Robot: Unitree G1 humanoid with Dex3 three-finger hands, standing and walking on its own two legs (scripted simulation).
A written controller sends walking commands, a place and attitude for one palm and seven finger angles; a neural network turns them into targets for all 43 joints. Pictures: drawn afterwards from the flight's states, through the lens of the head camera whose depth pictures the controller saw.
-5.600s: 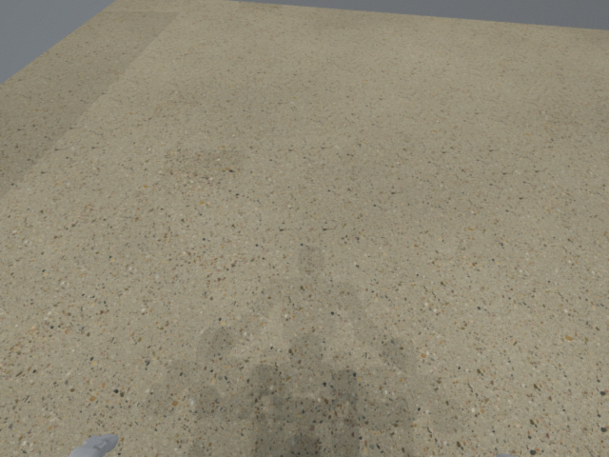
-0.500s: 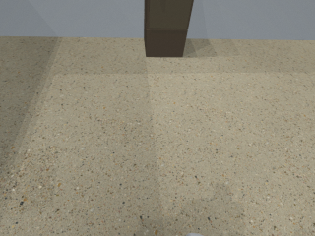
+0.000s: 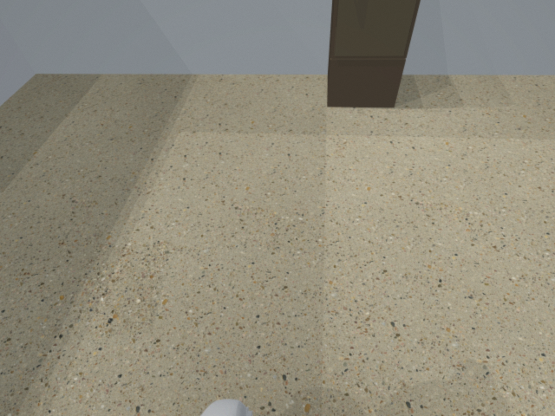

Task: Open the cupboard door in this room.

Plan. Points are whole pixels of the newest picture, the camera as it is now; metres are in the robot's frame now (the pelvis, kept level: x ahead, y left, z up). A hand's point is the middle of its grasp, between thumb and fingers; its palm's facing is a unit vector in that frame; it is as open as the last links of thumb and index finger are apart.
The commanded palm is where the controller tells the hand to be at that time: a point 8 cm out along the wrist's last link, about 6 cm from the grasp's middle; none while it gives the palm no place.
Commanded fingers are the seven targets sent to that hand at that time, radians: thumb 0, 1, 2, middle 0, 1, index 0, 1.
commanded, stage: turn or walk to find it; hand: left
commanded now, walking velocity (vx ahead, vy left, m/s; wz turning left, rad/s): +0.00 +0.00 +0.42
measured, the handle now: out of the picture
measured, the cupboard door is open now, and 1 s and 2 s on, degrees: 0 0 0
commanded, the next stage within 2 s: none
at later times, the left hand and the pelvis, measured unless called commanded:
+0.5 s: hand out of the picture +0.01 +0.28 -0.17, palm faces +0.24 -0.93 -0.26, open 7.4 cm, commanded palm none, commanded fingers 0.00 0.90 0.90 -0.20 -0.30 -0.20 -0.30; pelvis -0.01 +0.05 +0.00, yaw +12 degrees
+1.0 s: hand out of the picture -0.04 +0.22 -0.17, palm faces +0.44 -0.86 -0.25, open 7.4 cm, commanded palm none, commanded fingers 0.00 0.90 0.90 -0.20 -0.30 -0.20 -0.30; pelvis -0.01 +0.02 +0.00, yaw +26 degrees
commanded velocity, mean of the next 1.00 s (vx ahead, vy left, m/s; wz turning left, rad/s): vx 0.00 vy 0.00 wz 0.42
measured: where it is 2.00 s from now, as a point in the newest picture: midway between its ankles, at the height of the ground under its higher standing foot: outside the picture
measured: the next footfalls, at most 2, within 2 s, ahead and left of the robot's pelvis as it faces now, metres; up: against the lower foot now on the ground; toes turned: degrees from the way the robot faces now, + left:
left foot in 0.22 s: +0.00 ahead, +0.16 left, +0.00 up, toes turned +11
right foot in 0.66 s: +0.05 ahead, -0.08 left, +0.00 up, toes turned +13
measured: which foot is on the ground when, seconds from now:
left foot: up 0.00-0.20, down 0.22-0.66, up 0.68-1.00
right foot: down 0.00-0.22, up 0.24-0.64, down 0.66-1.00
